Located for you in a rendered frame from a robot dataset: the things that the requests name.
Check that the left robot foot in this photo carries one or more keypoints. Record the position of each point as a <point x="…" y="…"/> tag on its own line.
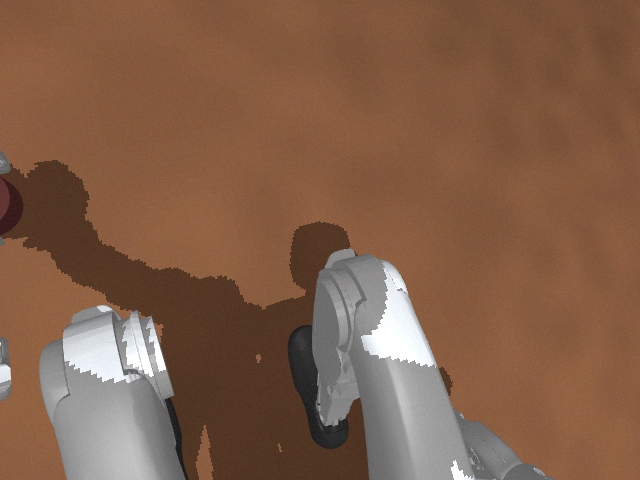
<point x="177" y="433"/>

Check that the right robot hand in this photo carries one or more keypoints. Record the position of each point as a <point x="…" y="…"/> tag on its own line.
<point x="490" y="457"/>

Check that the right robot foot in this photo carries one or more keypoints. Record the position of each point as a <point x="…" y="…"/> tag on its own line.
<point x="305" y="373"/>

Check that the right robot arm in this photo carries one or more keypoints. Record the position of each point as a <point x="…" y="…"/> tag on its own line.
<point x="526" y="471"/>

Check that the tin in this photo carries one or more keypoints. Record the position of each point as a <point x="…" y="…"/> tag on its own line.
<point x="11" y="206"/>

